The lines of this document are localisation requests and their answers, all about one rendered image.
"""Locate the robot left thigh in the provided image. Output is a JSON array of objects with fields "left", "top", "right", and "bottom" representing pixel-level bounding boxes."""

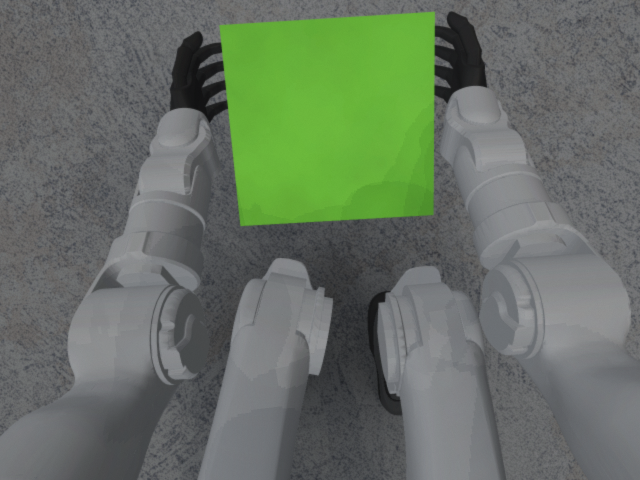
[{"left": 197, "top": 272, "right": 333, "bottom": 480}]

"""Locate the left robot hand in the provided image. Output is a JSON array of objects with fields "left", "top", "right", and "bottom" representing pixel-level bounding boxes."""
[{"left": 170, "top": 31, "right": 228, "bottom": 123}]

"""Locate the right robot shin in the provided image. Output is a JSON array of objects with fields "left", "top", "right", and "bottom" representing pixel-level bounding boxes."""
[{"left": 386, "top": 266, "right": 485, "bottom": 396}]

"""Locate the robot left upper arm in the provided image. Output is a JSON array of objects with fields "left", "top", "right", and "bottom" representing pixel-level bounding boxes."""
[{"left": 0, "top": 284, "right": 210, "bottom": 480}]

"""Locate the left robot forearm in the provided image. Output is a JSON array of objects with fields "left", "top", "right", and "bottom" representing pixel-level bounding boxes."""
[{"left": 67, "top": 108, "right": 221, "bottom": 371}]

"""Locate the right robot hand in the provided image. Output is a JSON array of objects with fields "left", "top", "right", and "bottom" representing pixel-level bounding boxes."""
[{"left": 434, "top": 11, "right": 487, "bottom": 104}]

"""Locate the right robot forearm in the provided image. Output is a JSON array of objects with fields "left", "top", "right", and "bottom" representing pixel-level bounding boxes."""
[{"left": 439, "top": 86, "right": 631, "bottom": 332}]

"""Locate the robot right upper arm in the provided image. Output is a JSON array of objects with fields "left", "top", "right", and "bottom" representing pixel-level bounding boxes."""
[{"left": 479, "top": 253, "right": 640, "bottom": 480}]

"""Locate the carton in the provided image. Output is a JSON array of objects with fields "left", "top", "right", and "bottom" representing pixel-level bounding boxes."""
[{"left": 219, "top": 12, "right": 435, "bottom": 226}]

